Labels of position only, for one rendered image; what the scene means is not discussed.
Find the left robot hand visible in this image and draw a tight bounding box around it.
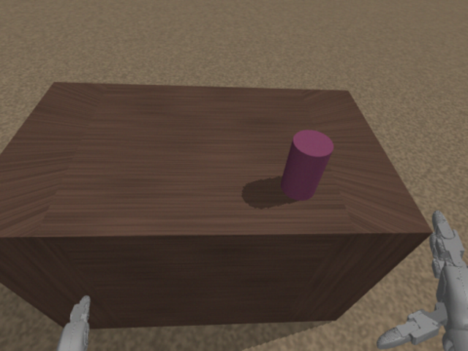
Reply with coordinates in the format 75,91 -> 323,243
56,295 -> 90,351

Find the can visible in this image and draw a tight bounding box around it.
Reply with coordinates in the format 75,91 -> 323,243
281,130 -> 333,200

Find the right robot arm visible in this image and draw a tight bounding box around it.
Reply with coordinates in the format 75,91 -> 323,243
442,328 -> 468,351

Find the right robot hand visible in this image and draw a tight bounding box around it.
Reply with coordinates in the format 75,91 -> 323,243
377,211 -> 468,350

